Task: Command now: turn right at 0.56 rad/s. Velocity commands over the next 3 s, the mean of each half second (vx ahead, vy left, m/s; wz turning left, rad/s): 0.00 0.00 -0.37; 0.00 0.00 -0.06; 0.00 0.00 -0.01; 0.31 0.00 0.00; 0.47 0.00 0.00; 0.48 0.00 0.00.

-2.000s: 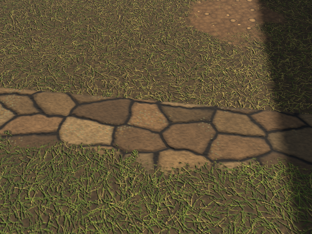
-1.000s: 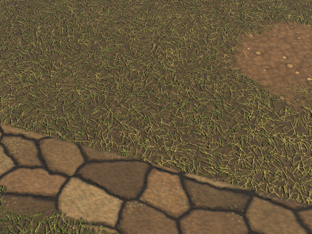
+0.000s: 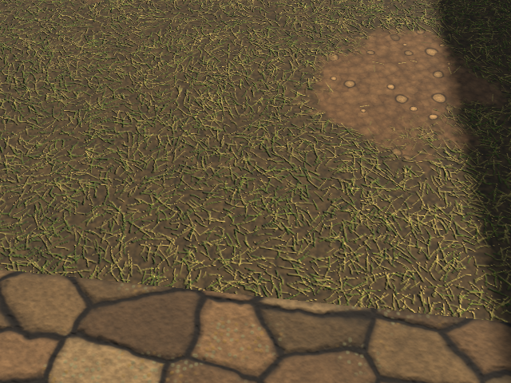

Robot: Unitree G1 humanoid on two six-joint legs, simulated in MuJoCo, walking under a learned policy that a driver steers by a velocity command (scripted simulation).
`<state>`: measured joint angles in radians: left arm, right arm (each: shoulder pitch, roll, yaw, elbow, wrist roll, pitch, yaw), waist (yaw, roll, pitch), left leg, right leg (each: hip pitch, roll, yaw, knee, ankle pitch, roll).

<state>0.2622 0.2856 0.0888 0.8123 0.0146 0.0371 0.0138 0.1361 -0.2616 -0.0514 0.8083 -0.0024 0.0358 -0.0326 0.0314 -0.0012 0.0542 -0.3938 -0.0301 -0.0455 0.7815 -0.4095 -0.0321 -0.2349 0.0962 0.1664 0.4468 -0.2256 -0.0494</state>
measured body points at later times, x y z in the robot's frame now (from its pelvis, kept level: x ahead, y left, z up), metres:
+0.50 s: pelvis -0.02 +0.02 -0.01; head +0.00 +0.01 +0.44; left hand +0.14 +0.25 -0.13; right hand +0.02 -0.26 -0.13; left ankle +0.01 +0.12 -0.74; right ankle -0.06 -0.08 -0.75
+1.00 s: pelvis -0.02 +0.01 +0.00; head -0.02 +0.01 +0.45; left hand +0.08 +0.25 -0.14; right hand -0.04 -0.24 -0.15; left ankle +0.01 +0.13 -0.74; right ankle -0.06 -0.08 -0.74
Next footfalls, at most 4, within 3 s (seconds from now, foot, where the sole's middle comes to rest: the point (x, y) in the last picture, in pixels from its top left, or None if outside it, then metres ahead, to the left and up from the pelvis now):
0.08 left None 0.05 0.12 -0.78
0.48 right None -0.02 -0.09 -0.78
2.20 right None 0.39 -0.09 -0.78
2.74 left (273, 281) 0.73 0.02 -0.78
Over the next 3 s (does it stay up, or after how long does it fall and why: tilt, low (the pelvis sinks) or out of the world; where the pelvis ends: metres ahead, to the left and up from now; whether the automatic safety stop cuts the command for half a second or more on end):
stays up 0.69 -0.04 0.00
